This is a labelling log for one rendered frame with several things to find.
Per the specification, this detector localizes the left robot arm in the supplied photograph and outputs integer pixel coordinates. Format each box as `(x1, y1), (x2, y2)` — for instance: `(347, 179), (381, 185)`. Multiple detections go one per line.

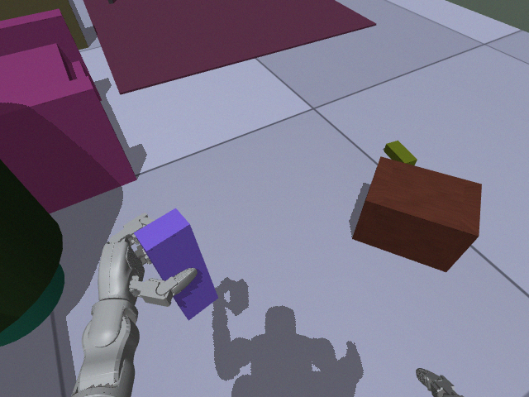
(71, 298), (140, 397)

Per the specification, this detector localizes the armchair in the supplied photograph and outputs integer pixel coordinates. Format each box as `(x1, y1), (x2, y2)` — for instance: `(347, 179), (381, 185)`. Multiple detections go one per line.
(0, 9), (137, 214)

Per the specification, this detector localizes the right robot hand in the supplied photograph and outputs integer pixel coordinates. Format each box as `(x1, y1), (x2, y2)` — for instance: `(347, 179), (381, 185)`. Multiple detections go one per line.
(416, 368), (464, 397)

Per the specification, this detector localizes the left robot hand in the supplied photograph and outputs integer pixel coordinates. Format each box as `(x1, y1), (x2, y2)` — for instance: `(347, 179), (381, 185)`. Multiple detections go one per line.
(98, 213), (198, 307)

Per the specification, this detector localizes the potted plant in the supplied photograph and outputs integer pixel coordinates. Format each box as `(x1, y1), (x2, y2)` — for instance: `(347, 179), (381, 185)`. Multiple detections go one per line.
(0, 160), (64, 347)

